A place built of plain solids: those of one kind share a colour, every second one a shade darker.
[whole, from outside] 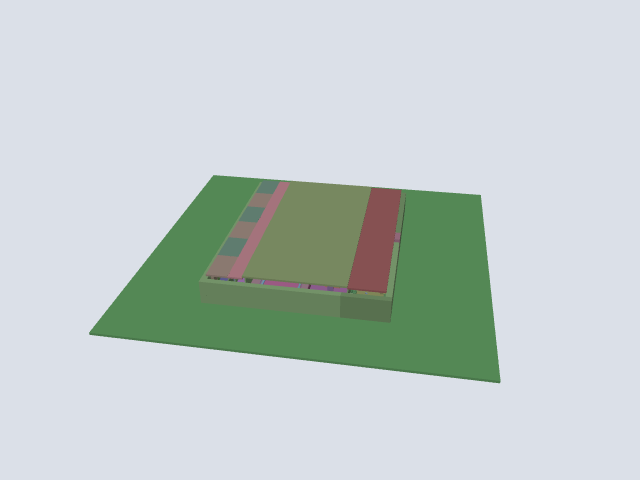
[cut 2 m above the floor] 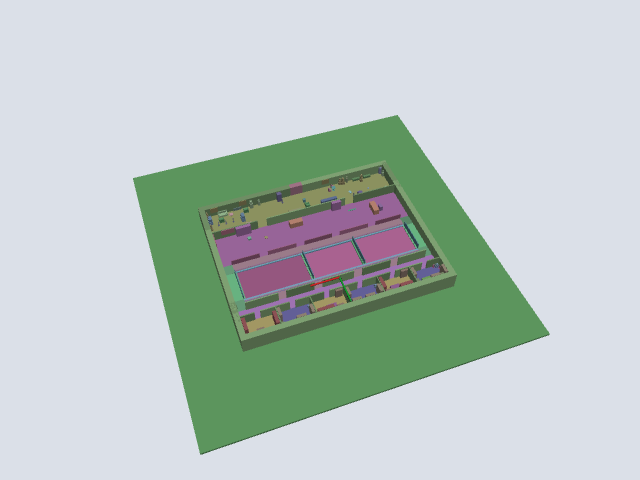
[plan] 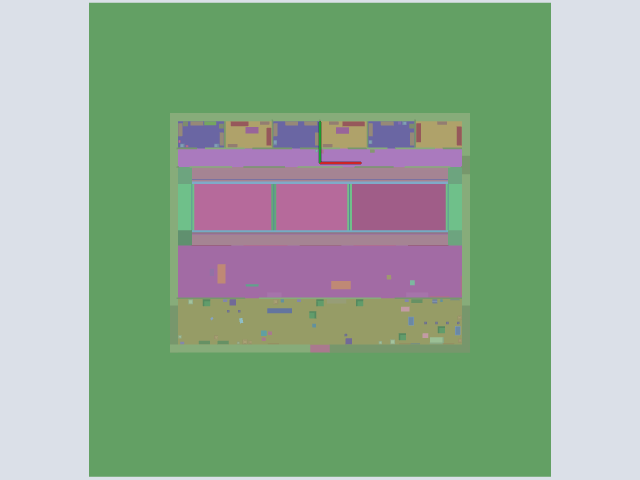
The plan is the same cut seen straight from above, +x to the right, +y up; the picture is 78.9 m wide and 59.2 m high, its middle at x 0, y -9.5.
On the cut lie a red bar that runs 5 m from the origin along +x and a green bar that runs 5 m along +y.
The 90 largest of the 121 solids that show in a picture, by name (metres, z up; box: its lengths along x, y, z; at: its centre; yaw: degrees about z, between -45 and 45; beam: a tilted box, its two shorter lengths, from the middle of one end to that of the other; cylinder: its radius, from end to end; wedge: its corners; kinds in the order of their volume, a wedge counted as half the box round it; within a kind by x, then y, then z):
{
 "ground_under_all_1": {"box": [57.0, 58.44, 0.4], "at": [0.0, -9.47, -0.75]},
 "wall_1": {"box": [1.0, 7.6, 4.0], "at": [-18.0, -19.59, 1.4]},
 "wall_2": {"box": [1.0, 17.99, 4.0], "at": [-18.0, -8.6, 1.4]},
 "wall_3": {"box": [1.0, 4.1, 4.0], "at": [-18.0, 0.65, 1.4]},
 "wall_4": {"box": [1.0, 5.25, 4.0], "at": [-18.0, 3.52, 1.4]},
 "wall_5": {"box": [2.56, 0.2, 4.0], "at": [-16.42, 1.8, 1.4]},
 "wall_6": {"box": [7.67, 1.0, 4.0], "at": [-14.67, 5.65, 1.4]},
 "wall_7": {"box": [8.48, 0.2, 4.0], "at": [-13.46, -16.69, 1.4]},
 "wall_8": {"box": [5.2, 0.2, 4.0], "at": [-13.46, -0.5, 1.4]},
 "wall_9": {"box": [4.92, 0.2, 4.0], "at": [-11.73, 1.8, 1.4]},
 "wall_10": {"box": [0.2, 3.65, 4.0], "at": [-11.73, 3.52, 1.4]},
 "wall_11": {"box": [17.3, 1.0, 4.0], "at": [-9.85, -22.89, 1.4]},
 "wall_12": {"box": [7.67, 1.0, 4.0], "at": [-8.8, 5.65, 1.4]},
 "wall_13": {"box": [2.56, 0.2, 4.0], "at": [-7.04, 1.8, 1.4]},
 "wall_14": {"box": [5.13, 0.2, 4.0], "at": [-6.89, -0.5, 1.4]},
 "wall_15": {"box": [2.56, 0.2, 4.0], "at": [-4.69, 1.8, 1.4]},
 "wall_16": {"box": [7.67, 1.0, 4.0], "at": [-2.93, 5.65, 1.4]},
 "wall_17": {"box": [15.04, 0.2, 4.0], "at": [0.0, -16.69, 1.4]},
 "wall_18": {"box": [4.92, 0.2, 4.0], "at": [0.0, 1.8, 1.4]},
 "wall_19": {"box": [0.2, 3.65, 4.0], "at": [0.0, 3.52, 1.4]},
 "wall_20": {"box": [5.57, 0.2, 4.0], "at": [0.01, -0.5, 1.4]},
 "wall_21": {"box": [2.56, 0.2, 4.0], "at": [1.18, 1.8, 1.4]},
 "wall_22": {"box": [7.67, 1.0, 4.0], "at": [2.93, 5.65, 1.4]},
 "wall_23": {"box": [2.56, 0.2, 4.0], "at": [4.69, 1.8, 1.4]},
 "wall_24": {"box": [0.2, 3.65, 4.0], "at": [5.87, 3.52, 1.4]},
 "wall_25": {"box": [4.86, 0.2, 4.0], "at": [6.67, -0.5, 1.4]},
 "wall_26": {"box": [2.56, 0.2, 4.0], "at": [7.04, 1.8, 1.4]},
 "wall_27": {"box": [7.67, 1.0, 4.0], "at": [8.8, 5.65, 1.4]},
 "wall_28": {"box": [17.3, 1.0, 4.0], "at": [9.85, -22.89, 1.4]},
 "wall_29": {"box": [4.92, 0.2, 4.0], "at": [11.73, 1.8, 1.4]},
 "wall_30": {"box": [0.2, 3.65, 4.0], "at": [11.73, 3.52, 1.4]},
 "wall_31": {"box": [2.56, 0.2, 4.0], "at": [12.91, 1.8, 1.4]},
 "wall_32": {"box": [5.61, 0.2, 4.0], "at": [13.26, -0.5, 1.4]},
 "wall_33": {"box": [8.48, 0.2, 4.0], "at": [13.46, -16.69, 1.4]},
 "wall_34": {"box": [7.67, 1.0, 4.0], "at": [14.67, 5.65, 1.4]},
 "wall_35": {"box": [2.56, 0.2, 4.0], "at": [16.42, 1.8, 1.4]},
 "wall_36": {"box": [1.0, 7.6, 4.0], "at": [18.0, -19.59, 1.4]},
 "wall_37": {"box": [1.0, 17.99, 4.0], "at": [18.0, -8.6, 1.4]},
 "wall_38": {"box": [1.0, 4.1, 4.0], "at": [18.0, 0.65, 1.4]},
 "wall_39": {"box": [1.0, 5.25, 4.0], "at": [18.0, 3.52, 1.4]},
 "floor_yard_1": {"box": [35.2, 6.5, 1.28], "at": [0.0, -13.44, 0.04]},
 "floor_lobby_1": {"box": [35.2, 5.8, 1.28], "at": [0.0, -19.59, 0.04]},
 "floor_plot_1": {"box": [9.5, 5.69, 1.12], "at": [-10.75, -5.45, -0.04]},
 "floor_plot_2": {"box": [8.75, 5.69, 1.0], "at": [-1.02, -5.45, -0.1]},
 "floor_plot_3": {"box": [11.55, 5.69, 1.1], "at": [9.72, -5.45, -0.05]},
 "ceil_hall_1": {"box": [35.2, 16.19, 0.3], "at": [0.0, -8.6, 4.43]},
 "floor_walkway_1": {"box": [31.6, 1.36, 1.28], "at": [0.0, -9.51, 0.04]},
 "floor_walkway_2": {"box": [31.6, 0.19, 1.28], "at": [0.0, -8.64, 0.04]},
 "floor_walkway_3": {"box": [31.6, 0.19, 1.28], "at": [0.0, -2.21, 0.04]},
 "floor_walkway_4": {"box": [31.6, 1.52, 1.28], "at": [0.0, -1.26, 0.04]},
 "floor_back_corridor_1": {"box": [35.2, 2.3, 1.28], "at": [0.0, 0.65, 0.04]},
 "floor_office_1": {"box": [5.87, 3.45, 1.28], "at": [-8.8, 3.52, 0.04]},
 "floor_office_2": {"box": [5.87, 3.45, 1.28], "at": [2.93, 3.52, 0.04]},
 "floor_office_3": {"box": [5.87, 3.45, 1.28], "at": [14.67, 3.52, 0.04]},
 "floor_store_1": {"box": [5.87, 3.45, 1.28], "at": [-14.67, 3.52, 0.04]},
 "floor_store_2": {"box": [5.87, 3.45, 1.28], "at": [-2.93, 3.52, 0.04]},
 "floor_store_3": {"box": [5.87, 3.45, 1.28], "at": [8.8, 3.52, 0.04]},
 "ceil_lobby_1": {"box": [35.2, 5.8, 0.3], "at": [0.0, -19.59, 4.23]},
 "floor_baulk_1": {"box": [2.1, 5.69, 1.28], "at": [-16.55, -5.44, 0.04]},
 "floor_baulk_2": {"box": [0.6, 5.69, 1.28], "at": [-5.7, -5.44, 0.04]},
 "floor_baulk_3": {"box": [0.6, 5.69, 1.28], "at": [3.65, -5.44, 0.04]},
 "floor_baulk_4": {"box": [2.1, 5.69, 1.28], "at": [16.55, -5.44, 0.04]},
 "ceil_back_corridor_1": {"box": [35.2, 2.3, 0.3], "at": [0.0, 0.65, 4.08]},
 "floor_walkway_end_1": {"box": [1.8, 1.9, 1.28], "at": [-16.7, -9.24, 0.04]},
 "floor_walkway_end_2": {"box": [1.8, 2.1, 1.28], "at": [-16.7, -1.55, 0.04]},
 "floor_walkway_end_3": {"box": [1.8, 1.9, 1.28], "at": [16.7, -9.24, 0.04]},
 "floor_walkway_end_4": {"box": [1.8, 2.1, 1.28], "at": [16.7, -1.55, 0.04]},
 "ceil_office_1": {"box": [5.87, 3.45, 0.3], "at": [-8.8, 3.52, 4.08]},
 "ceil_office_2": {"box": [5.87, 3.45, 0.3], "at": [2.93, 3.52, 4.08]},
 "ceil_office_3": {"box": [5.87, 3.45, 0.3], "at": [14.67, 3.52, 4.08]},
 "ceil_store_1": {"box": [5.87, 3.45, 0.3], "at": [-14.67, 3.52, 4.08]},
 "ceil_store_2": {"box": [5.87, 3.45, 0.3], "at": [-2.93, 3.52, 4.08]},
 "ceil_store_3": {"box": [5.87, 3.45, 0.3], "at": [8.8, 3.52, 4.08]},
 "cabinets_office_1": {"box": [2.2, 0.6, 2.0], "at": [-9.92, 4.82, 1.68]},
 "cabinets_office_2": {"box": [0.6, 2.2, 2.0], "at": [-6.3, 3.25, 1.68]},
 "cabinets_office_3": {"box": [2.75, 0.6, 2.0], "at": [4.14, 4.82, 1.68]},
 "cabinets_office_4": {"box": [0.6, 2.35, 2.0], "at": [12.16, 3.73, 1.68]},
 "cabinets_office_5": {"box": [0.6, 2.35, 2.0], "at": [17.17, 3.33, 1.68]},
 "floor_walkway_cope_near_1": {"box": [31.6, 0.3, 1.28], "at": [0.0, -2.45, 0.04]},
 "floor_walkway_cope_far_1": {"box": [31.6, 0.26, 1.28], "at": [0.0, -8.42, 0.04]},
 "door_leaf_1": {"box": [2.4, 0.97, 4.55], "at": [0.0, -22.91, 1.68]},
 "showcase_hall_1": {"box": [1.0, 2.4, 1.16], "at": [-12.14, -13.68, 1.25]},
 "showcase_hall_2": {"box": [2.4, 1.0, 1.16], "at": [2.58, -15.07, 1.25]},
 "cabinets_hall_1": {"box": [1.75, 0.6, 2.0], "at": [-5.62, -16.26, 1.68]},
 "cabinets_hall_2": {"box": [2.7, 0.6, 2.0], "at": [12.0, -16.26, 1.68]},
 "floor_walkway_warn_far_1": {"box": [31.6, 0.09, 1.28], "at": [0.0, -8.79, 0.04]},
 "floor_walkway_warn_near_1": {"box": [31.6, 0.09, 1.28], "at": [0.0, -2.06, 0.04]},
 "lockers_lobby_1": {"box": [2.4, 0.5, 1.8], "at": [2.05, -17.07, 1.58]},
 "desk_lobby_1": {"box": [3.05, 0.6, 1.05], "at": [-4.97, -18.22, 1.2]},
 "shelves_store_1": {"box": [0.5, 1.6, 2.0], "at": [-17.22, 4.1, 1.68]}
}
